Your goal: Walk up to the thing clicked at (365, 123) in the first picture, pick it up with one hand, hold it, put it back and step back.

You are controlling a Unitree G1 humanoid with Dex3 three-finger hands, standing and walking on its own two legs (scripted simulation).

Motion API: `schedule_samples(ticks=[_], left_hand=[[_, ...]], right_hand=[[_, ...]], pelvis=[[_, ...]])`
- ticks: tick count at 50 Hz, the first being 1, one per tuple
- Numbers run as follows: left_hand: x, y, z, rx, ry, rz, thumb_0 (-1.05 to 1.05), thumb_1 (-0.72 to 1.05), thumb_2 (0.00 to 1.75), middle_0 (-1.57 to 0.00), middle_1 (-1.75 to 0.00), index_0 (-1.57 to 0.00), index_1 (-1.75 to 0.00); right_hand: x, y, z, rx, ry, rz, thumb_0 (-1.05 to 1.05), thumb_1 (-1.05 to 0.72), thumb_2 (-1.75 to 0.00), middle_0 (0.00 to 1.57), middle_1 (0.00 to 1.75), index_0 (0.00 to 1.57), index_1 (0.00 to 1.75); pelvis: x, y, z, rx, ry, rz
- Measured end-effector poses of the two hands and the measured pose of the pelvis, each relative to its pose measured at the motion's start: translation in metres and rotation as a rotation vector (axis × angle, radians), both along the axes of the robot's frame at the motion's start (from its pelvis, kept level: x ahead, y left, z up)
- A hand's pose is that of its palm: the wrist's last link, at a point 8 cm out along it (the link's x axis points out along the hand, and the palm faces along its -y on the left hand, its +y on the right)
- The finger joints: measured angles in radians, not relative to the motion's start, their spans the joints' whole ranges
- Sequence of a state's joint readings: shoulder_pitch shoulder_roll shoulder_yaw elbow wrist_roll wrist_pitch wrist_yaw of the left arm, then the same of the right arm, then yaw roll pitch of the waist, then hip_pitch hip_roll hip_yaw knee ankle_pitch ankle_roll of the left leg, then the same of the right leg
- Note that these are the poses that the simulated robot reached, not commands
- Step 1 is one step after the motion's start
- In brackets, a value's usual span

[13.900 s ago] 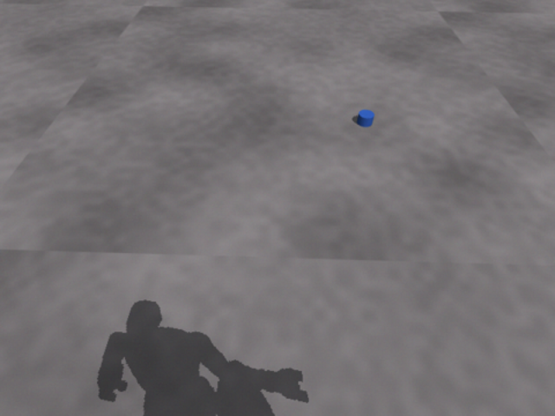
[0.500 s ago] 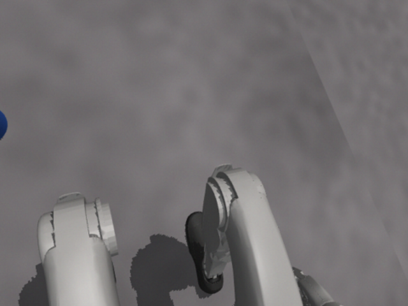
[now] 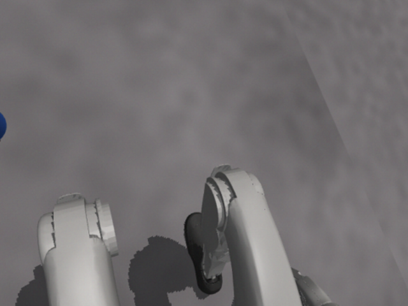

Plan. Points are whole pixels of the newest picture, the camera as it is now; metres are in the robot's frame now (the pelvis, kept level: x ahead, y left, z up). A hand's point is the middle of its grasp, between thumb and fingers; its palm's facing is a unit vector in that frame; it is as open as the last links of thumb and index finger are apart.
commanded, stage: rise first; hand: left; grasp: from above
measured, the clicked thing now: out of the picture +0.47 +0.36 -0.28
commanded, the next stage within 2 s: none
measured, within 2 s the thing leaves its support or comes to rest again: neither
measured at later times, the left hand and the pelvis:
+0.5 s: hand out of the picture +0.42 +0.40 -0.17, palm faces -0.45 -0.12 -0.89, open 14.1 cm; pelvis +0.00 +0.00 +0.00, yaw +0 degrees
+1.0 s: hand out of the picture +0.42 +0.40 -0.17, palm faces -0.45 -0.12 -0.88, open 14.0 cm; pelvis +0.00 +0.00 +0.00, yaw +0 degrees
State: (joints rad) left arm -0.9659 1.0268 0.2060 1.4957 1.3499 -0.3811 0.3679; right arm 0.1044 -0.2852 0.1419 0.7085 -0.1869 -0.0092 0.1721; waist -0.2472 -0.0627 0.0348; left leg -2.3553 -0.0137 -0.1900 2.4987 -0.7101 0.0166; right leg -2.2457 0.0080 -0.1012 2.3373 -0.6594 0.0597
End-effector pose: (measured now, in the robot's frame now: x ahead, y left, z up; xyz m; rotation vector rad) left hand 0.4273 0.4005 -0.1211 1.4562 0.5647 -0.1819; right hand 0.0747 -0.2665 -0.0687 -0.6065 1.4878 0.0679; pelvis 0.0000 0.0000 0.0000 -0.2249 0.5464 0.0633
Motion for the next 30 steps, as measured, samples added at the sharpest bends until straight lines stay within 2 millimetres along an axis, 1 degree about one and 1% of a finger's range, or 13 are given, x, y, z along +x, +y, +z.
schedule_samples(ticks=[7,19,30], left_hand=[[0.0023,-0.0011,0.0028,0.001,0.0,-0.002,0.0,-0.55,1.03,-0.08,-1.03,-0.08,-1.04],[0.0008,-0.0008,0.006,0.006,0.009,-0.006,0.0,-0.55,1.03,-0.09,-1.04,-0.09,-1.04],[0.0035,-0.0007,0.0098,0.006,0.001,-0.008,0.0,-0.55,1.04,-0.09,-1.04,-0.09,-1.04]], right_hand=[[-0.0013,-0.0007,0.0013,0.001,-0.006,-0.005,0.0,-0.91,-0.9,0.2,0.3,0.2,0.3],[-0.0049,-0.0024,0.0013,0.004,0.0,-0.01,0.0,-0.91,-0.9,0.2,0.29,0.2,0.3],[-0.0038,-0.002,0.0018,0.001,-0.011,-0.013,0.0,-0.91,-0.9,0.2,0.29,0.2,0.3]], pelvis=[[-0.0004,-0.0003,0.0003,-0.001,-0.001,0.0],[-0.0015,-0.0012,0.0011,0.003,-0.001,0.0],[-0.0018,-0.001,0.001,0.002,-0.002,0.0]])
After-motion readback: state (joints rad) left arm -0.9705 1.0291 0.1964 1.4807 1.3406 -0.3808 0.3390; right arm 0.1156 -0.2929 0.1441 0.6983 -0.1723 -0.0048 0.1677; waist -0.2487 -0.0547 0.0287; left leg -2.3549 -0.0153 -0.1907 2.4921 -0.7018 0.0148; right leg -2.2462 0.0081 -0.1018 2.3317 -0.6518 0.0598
